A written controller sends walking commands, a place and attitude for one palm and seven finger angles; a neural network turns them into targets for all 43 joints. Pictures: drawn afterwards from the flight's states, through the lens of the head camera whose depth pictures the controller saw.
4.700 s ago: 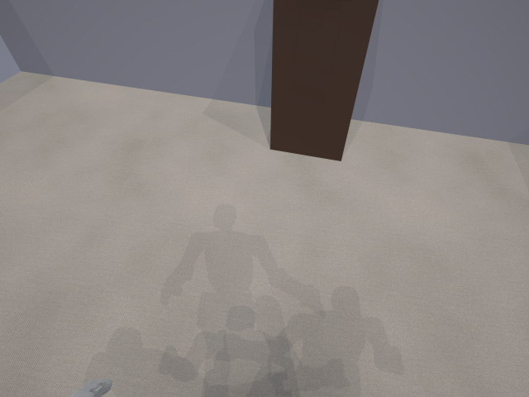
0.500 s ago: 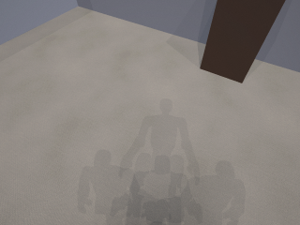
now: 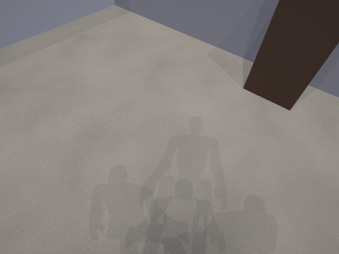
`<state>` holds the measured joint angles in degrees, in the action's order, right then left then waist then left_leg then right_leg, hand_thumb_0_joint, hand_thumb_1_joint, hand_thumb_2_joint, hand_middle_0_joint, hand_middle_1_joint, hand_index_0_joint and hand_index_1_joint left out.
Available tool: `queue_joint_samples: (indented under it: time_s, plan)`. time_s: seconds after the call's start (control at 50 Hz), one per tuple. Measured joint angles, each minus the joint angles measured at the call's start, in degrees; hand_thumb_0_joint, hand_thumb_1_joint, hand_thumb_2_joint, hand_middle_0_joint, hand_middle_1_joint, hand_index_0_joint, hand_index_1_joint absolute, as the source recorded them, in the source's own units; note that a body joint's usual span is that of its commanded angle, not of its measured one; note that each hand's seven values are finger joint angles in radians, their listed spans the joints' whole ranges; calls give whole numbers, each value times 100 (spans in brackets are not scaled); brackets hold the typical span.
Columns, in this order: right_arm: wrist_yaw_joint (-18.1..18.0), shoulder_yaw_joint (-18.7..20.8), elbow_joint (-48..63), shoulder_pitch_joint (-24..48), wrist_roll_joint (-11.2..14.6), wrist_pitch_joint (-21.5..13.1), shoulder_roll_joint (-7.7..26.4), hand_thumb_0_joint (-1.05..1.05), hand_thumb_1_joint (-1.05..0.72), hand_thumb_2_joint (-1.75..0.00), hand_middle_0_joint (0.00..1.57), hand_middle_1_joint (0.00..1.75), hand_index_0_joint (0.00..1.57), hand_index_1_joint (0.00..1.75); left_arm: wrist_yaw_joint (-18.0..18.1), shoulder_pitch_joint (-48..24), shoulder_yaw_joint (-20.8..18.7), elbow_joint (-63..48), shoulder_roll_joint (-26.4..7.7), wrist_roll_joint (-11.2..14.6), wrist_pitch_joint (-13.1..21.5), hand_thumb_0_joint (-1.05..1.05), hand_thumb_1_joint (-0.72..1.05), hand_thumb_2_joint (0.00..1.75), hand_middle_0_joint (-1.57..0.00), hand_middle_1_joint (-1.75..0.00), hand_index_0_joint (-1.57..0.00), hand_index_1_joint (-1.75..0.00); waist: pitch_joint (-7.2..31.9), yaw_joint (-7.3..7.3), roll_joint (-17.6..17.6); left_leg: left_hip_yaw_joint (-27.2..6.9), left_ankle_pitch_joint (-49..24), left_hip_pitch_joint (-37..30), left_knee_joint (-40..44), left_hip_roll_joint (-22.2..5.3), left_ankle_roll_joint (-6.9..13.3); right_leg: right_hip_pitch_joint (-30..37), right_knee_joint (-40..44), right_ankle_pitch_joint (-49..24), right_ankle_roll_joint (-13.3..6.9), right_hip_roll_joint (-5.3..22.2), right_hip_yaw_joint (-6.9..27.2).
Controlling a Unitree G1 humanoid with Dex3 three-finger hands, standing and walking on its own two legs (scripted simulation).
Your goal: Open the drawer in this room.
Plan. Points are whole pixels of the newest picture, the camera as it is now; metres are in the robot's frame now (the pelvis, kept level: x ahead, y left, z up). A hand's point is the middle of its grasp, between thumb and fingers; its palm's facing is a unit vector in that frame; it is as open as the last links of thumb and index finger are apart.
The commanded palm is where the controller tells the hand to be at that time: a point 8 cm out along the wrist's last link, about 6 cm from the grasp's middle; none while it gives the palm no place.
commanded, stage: turn or walk to find it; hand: left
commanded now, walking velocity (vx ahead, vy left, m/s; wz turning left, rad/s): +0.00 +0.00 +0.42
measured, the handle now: out of the picture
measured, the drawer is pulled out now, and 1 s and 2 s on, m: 0.00 0.00 0.00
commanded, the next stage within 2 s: stand and wait in 0.12 s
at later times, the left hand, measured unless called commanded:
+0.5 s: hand out of the picture -0.03 +0.23 -0.17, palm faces +0.20 -0.96 -0.21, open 7.4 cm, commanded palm none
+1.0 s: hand out of the picture -0.09 +0.23 -0.19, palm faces +0.39 -0.89 -0.21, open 7.4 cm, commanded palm none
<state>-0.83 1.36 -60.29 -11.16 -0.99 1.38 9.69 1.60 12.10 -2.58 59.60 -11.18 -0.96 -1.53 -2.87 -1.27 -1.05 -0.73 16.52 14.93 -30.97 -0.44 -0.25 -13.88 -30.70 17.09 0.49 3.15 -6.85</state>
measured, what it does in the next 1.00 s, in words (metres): steps on the spot, turning left: right foot, then left foot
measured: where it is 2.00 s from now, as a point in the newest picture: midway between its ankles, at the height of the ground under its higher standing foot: outside the picture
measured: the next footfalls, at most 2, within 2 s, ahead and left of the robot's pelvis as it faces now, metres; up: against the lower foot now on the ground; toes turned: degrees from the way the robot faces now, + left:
right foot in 0.62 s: +0.01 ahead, -0.09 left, +0.00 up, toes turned +7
left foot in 1.00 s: -0.05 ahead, +0.16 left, +0.00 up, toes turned +27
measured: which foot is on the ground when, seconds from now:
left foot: down 0.00-0.64, up 0.66-0.98, down 1.00-1.00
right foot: down 0.00-0.26, up 0.28-0.60, down 0.62-1.00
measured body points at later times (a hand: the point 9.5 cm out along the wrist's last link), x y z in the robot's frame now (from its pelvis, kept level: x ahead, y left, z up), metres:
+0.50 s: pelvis -0.02 +0.04 +0.01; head +0.00 +0.06 +0.45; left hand -0.03 +0.28 -0.15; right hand +0.09 -0.18 -0.14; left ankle -0.02 +0.13 -0.73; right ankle -0.03 -0.11 -0.69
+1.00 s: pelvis -0.05 +0.04 -0.01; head -0.03 +0.07 +0.44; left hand -0.11 +0.28 -0.17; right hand +0.10 -0.18 -0.15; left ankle -0.09 +0.15 -0.74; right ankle -0.03 -0.10 -0.73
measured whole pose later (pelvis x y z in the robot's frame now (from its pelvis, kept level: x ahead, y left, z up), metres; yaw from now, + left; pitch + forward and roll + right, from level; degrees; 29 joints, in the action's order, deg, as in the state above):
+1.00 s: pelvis -0.05 +0.04 -0.01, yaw +21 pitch +0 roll +0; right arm 0.9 3.4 -56.9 -10.1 -0.8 2.8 12.8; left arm 1.4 13.7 -3.0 56.3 -11.7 -1.6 -1.4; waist -4.9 -0.5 -1.9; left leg 4.8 16.7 16.9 -35.2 -2.6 -1.4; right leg -13.6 -36.1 20.5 2.6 8.6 -12.4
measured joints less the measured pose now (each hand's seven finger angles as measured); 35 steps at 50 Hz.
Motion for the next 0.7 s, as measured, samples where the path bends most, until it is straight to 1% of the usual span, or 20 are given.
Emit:
queue_joint_samples:
  time_s: [0.06, 0.08, 0.14, 0.16, 0.18, 0.22, 0.24, 0.26, 0.28, 0.32, 0.36, 0.4, 0.46, 0.54, 0.58, 0.62, 0.64, 0.66, 0.7]
  plan:
    - [27, 45, 152, 17, 3, 46, 90, 0, -91, -90, 20, 30, 20, 30, -4, 84, -36, -64, -3, -30, 5, 1, 91, 90, -20, -30, -20, -30, -20, 23, 156, -104, -3, 219, -194, 17, -5, -80, -39, 0, -18, 21, -133]
    - [34, 66, 198, 16, 2, 70, 115, 0, -91, -90, 20, 30, 20, 30, -5, 107, -49, -98, -14, -41, 8, 1, 91, 90, -20, -30, -20, -30, -32, 34, 176, -44, 157, 350, -458, 12, -9, -97, -78, 20, -30, 55, -195]
    - [60, 134, 257, 42, -1, 161, 190, 0, -91, -90, 20, 30, 20, 30, 24, 142, -74, -190, -49, -82, 16, 1, 90, 90, -20, -30, -20, -30, -97, 8, 145, 200, 920, 782, -1742, -18, -38, -63, -140, 62, -24, 214, -379]
    - [70, 150, 268, 61, 6, 178, 213, 0, -91, -90, 20, 30, 20, 30, 30, 146, -78, -206, -61, -98, 14, 1, 90, 90, -20, -30, -20, -30, -123, -3, 117, 281, 1050, 841, -1968, -49, -55, -34, -142, 62, 1, 271, -431]
    - [81, 158, 284, 81, 15, 183, 230, 0, -91, -90, 20, 30, 20, 30, 31, 151, -77, -217, -78, -114, 12, 1, 90, 90, -20, -30, -20, -30, -144, -10, 78, 364, 1105, 838, -1987, -85, -73, -16, -157, 66, 34, 335, -475]
    - [101, 155, 327, 114, 26, 154, 253, 0, -91, -90, 20, 30, 20, 30, 25, 164, -70, -223, -118, -125, 5, 1, 90, 90, -20, -30, -20, -30, -166, -12, -12, 505, 862, 669, -1495, -149, -102, -23, -265, 111, 119, 468, -551]
    - [111, 148, 357, 114, 24, 119, 271, 0, -91, -90, 20, 30, 20, 30, 20, 179, -62, -217, -133, -110, -4, 1, 90, 90, -20, -30, -20, -30, -158, -4, -36, 549, 500, 509, -1049, -177, -105, -52, -379, 167, 172, 527, -586]
    - [122, 139, 396, 95, 14, 67, 312, 0, -91, -90, 20, 30, 20, 30, 13, 216, -50, -221, -132, -84, -22, 1, 90, 90, -20, -30, -20, -30, -116, 2, -4, 519, 67, 356, -598, -223, -61, -123, -555, 254, 227, 553, -623]
    - [112, 142, 394, 117, -3, 16, 300, 0, -91, -90, 20, 30, 20, 30, 12, 205, -45, -198, -153, -54, -57, 1, 90, 90, -20, -30, -20, -30, -123, -1, -59, 531, -3, 375, -610, -169, 31, -238, -825, 496, 266, 585, -515]
    - [95, 101, 374, 178, -33, -21, 230, 0, -91, -90, 20, 30, 20, 30, 27, 181, -43, -135, -192, -29, -141, 1, 90, 90, -20, -30, -20, -30, -152, -44, -167, 608, 160, 329, -660, -90, 200, -506, -1537, 1102, 225, 462, -68]
    - [61, 48, 355, 182, -51, -54, 152, 0, -91, -90, 20, 30, 20, 30, 21, 174, -46, -62, -192, -37, -181, 1, 91, 90, -20, -30, -20, -30, -101, -36, -186, 628, 135, 203, -423, -57, 268, -709, -2100, 1193, 186, 307, 184]
    - [20, -4, 325, 172, -54, -75, 89, 0, -90, -90, 20, 30, 20, 30, 0, 150, -29, -13, -160, -43, -180, 1, 91, 90, -20, -30, -20, -30, -49, -10, -144, 600, -50, 85, -102, -32, 269, -804, -2356, 1051, 169, 198, 311]
    - [-9, -52, 252, 156, -39, -95, 6, 0, -90, -90, 20, 30, 20, 30, -25, 143, 20, 4, -85, -34, -123, 1, 91, 90, -20, -30, -20, -30, 10, -2, -79, 580, -292, -59, 309, 17, 297, -724, -2107, 881, 177, 137, 402]
    - [-23, -4, 195, 117, -28, -91, -12, 0, -92, -90, 20, 30, 20, 30, -22, 110, 66, 7, 44, -10, -103, 1, 91, 90, -20, -30, -20, -30, 56, 74, 22, 526, -441, -87, 511, 78, 281, -410, -1334, 840, 195, 92, 436]
    - [-2, 22, 171, 78, -26, -68, 7, 0, -92, -90, 20, 30, 20, 30, -13, 76, 71, -18, 94, -1, -80, 1, 91, 90, -20, -30, -20, -30, 66, 108, 64, 483, -461, -31, 481, 109, 250, -215, -862, 648, 197, 59, 420]
    - [20, 51, 148, 10, -4, -39, 25, 0, -91, -90, 20, 30, 20, 30, -1, 63, 70, -63, 119, 4, -25, 1, 91, 90, -20, -30, -20, -30, 87, 124, 73, 436, -430, 76, 341, 159, 197, 61, -178, 150, 194, 41, 380]
    - [34, 73, 127, -19, 15, -21, 57, 0, -91, -90, 20, 30, 20, 30, 14, 48, 66, -68, 152, -5, 11, 1, 91, 90, -20, -30, -20, -30, 88, 122, 133, 390, -385, 154, 205, 145, 161, 155, 24, 77, 107, 13, 331]
    - [45, 98, 105, -43, 31, 11, 105, 0, -91, -90, 20, 30, 20, 30, 24, 39, 67, -75, 204, -22, 37, 1, 91, 90, -20, -30, -20, -30, 77, 131, 242, 323, -316, 228, 41, 99, 120, 177, 31, 84, 30, -37, 256]
    - [68, 149, 93, -118, 24, 117, 156, 0, -91, -90, 20, 30, 20, 30, 19, 75, 80, -153, 250, -46, 67, 1, 90, 90, -20, -30, -20, -30, 104, 140, 294, 251, 423, 506, -742, 120, 40, 189, -1, 139, -67, -8, 130]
